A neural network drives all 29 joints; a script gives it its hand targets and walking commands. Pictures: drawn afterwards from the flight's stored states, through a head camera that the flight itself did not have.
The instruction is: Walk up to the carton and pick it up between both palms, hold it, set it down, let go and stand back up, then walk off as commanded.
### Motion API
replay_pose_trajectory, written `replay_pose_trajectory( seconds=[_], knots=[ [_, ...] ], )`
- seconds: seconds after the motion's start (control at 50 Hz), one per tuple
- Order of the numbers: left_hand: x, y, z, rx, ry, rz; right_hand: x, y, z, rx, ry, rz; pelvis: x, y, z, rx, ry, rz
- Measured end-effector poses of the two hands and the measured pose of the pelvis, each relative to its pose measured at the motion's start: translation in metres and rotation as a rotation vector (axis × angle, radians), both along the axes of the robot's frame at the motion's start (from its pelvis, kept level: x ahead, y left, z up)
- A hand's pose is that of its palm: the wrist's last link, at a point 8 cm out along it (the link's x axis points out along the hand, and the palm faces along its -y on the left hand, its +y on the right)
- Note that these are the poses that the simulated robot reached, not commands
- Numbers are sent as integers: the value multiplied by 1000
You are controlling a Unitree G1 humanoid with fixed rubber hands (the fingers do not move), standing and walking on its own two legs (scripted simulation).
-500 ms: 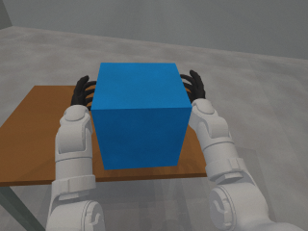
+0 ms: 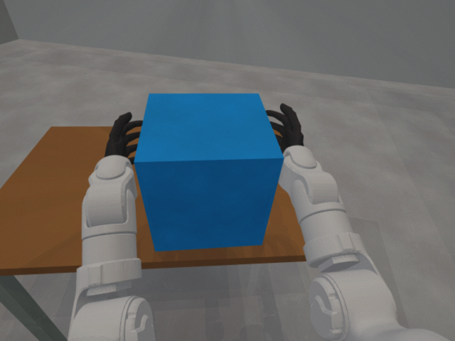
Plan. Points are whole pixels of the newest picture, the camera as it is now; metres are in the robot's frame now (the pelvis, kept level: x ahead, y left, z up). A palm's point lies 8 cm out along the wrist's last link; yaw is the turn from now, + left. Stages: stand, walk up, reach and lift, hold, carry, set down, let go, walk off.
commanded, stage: hold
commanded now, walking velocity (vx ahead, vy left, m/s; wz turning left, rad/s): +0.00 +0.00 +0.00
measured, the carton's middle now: (207, 171) +0.38 +0.02 +0.16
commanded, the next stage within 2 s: set down in 1.32 s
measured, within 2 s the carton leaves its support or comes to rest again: neither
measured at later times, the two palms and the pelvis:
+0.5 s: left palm (119, 159) +0.36 +0.16 +0.20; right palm (290, 149) +0.37 -0.13 +0.21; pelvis +0.00 +0.00 +0.00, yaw +0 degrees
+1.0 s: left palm (119, 159) +0.36 +0.16 +0.20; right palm (290, 149) +0.37 -0.13 +0.21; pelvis +0.00 +0.00 +0.00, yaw +0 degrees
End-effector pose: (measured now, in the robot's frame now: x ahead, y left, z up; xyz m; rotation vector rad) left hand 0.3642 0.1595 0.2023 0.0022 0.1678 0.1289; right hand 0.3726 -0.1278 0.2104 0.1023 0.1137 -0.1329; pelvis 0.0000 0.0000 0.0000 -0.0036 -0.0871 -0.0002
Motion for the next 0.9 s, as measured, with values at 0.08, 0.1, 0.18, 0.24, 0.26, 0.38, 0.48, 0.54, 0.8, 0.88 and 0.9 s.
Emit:
replay_pose_trajectory(
  seconds=[0.08, 0.1, 0.18, 0.24, 0.26, 0.38, 0.48, 0.54, 0.8, 0.88, 0.9],
  knots=[
    [0, 0, 0, 0, 3, 0, 0, 0, 0, 0, 2, 0, 0, 0, 0, 0, 0, 0],
    [0, 0, 0, 0, 2, 0, 0, 0, 0, 0, 2, 0, 0, 0, 0, 0, 0, 0],
    [1, 0, 0, 0, 2, 0, 0, 0, 0, 0, 2, 0, 0, 0, 0, 0, 1, 0],
    [1, 0, 0, 0, 2, -1, 0, 0, 0, 0, 2, 0, 0, 0, 0, 0, 1, 0],
    [1, 0, 0, 0, 2, -1, 0, 0, 0, 0, 2, 0, 0, 0, 0, 0, 1, 0],
    [0, 0, 0, 0, 1, 0, 0, 0, 0, 0, 1, 0, 0, 0, 0, 0, 0, 0],
    [0, 0, 0, 0, 1, 0, 0, 0, 0, 0, 1, 0, 0, 0, 0, 0, 0, 0],
    [0, 0, 0, 0, 1, 0, 0, 0, 0, -1, 1, 0, 0, 0, 0, 0, 0, 0],
    [1, -1, -2, 0, 8, -4, 0, -1, -1, -2, 7, -2, 0, 0, 0, 0, 0, 0],
    [1, -1, -1, -1, 6, -3, 0, -1, -1, -1, 5, -2, 0, 0, 0, 0, 0, 0],
    [1, -1, -1, -1, 5, -3, 0, -1, -1, 0, 4, -1, 1, 0, 0, 0, 0, 0]
  ],
)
